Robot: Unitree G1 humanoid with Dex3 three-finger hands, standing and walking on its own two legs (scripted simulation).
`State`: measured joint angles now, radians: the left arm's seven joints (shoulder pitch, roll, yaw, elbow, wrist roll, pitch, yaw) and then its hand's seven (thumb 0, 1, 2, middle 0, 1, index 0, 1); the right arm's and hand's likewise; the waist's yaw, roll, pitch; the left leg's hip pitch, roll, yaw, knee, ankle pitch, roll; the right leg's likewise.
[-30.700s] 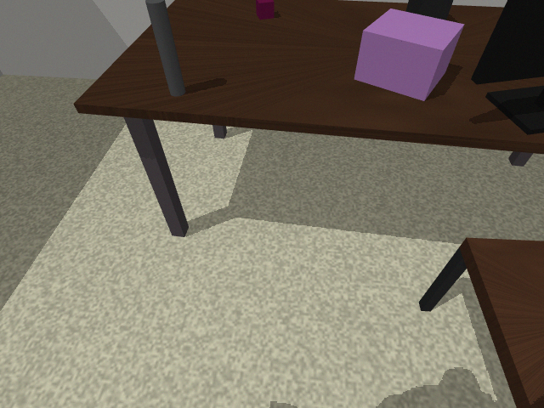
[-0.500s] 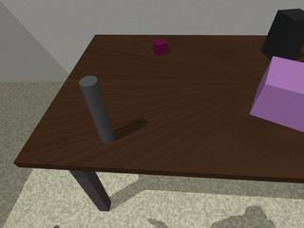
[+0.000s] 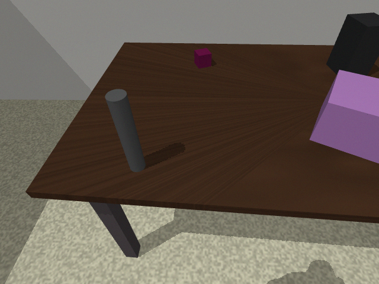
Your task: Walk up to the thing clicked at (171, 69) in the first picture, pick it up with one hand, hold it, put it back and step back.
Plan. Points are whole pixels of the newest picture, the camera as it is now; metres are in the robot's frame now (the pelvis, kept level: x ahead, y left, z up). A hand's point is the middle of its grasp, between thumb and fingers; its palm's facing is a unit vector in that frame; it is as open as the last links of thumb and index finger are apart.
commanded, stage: home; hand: left
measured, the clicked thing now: (128, 135) +0.45 +0.18 +0.07
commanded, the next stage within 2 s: stand in 1.06 s
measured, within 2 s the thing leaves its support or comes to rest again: neither
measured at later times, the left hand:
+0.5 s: hand out of the picture +0.08 +0.26 -0.15, palm faces -0.04 -0.94 -0.35, open 17.6 cm
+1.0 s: hand out of the picture +0.10 +0.26 -0.15, palm faces -0.03 -0.94 -0.35, open 17.6 cm
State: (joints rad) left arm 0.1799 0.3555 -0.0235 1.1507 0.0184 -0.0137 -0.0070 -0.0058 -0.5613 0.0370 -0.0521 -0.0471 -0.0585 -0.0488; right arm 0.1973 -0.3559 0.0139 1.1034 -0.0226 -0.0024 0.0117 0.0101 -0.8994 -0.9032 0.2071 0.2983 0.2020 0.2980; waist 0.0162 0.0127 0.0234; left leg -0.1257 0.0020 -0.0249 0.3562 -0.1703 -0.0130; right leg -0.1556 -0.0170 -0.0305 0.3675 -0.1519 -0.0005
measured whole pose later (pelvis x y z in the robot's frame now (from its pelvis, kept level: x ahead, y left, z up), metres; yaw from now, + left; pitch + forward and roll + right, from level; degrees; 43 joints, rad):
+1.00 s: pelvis +0.03 +0.01 +0.00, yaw +0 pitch -2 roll +0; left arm 0.11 0.34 -0.01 1.14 0.01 -0.01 0.00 -0.01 -0.57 0.03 -0.05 -0.05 -0.06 -0.05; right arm 0.13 -0.36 0.01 1.11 -0.01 -0.01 0.00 0.01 -0.90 -0.90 0.21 0.30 0.20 0.30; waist 0.01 0.01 0.04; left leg -0.08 -0.01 -0.01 0.31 -0.19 0.00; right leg -0.11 -0.02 -0.02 0.32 -0.17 0.02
